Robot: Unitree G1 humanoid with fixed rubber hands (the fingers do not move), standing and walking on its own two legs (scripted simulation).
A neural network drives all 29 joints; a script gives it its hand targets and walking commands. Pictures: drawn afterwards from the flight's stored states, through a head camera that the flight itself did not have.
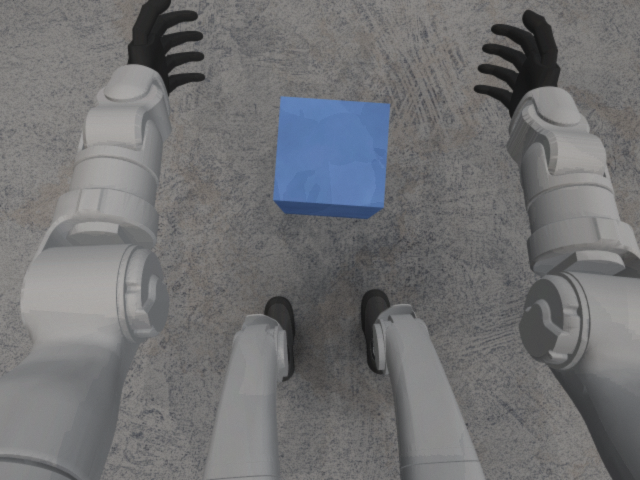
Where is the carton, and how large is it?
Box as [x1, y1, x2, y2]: [273, 96, 389, 218]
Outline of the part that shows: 281,96 273,200 285,213 367,218 382,208 384,195 389,104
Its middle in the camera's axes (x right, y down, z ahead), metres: +0.02 -0.16 +0.86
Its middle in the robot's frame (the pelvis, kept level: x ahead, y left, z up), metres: +0.54 -0.03 -0.53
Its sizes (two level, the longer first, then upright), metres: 0.210 0.200 0.250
